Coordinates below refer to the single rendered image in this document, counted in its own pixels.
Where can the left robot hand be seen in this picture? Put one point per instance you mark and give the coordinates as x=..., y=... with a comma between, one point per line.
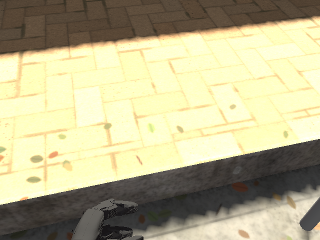
x=90, y=226

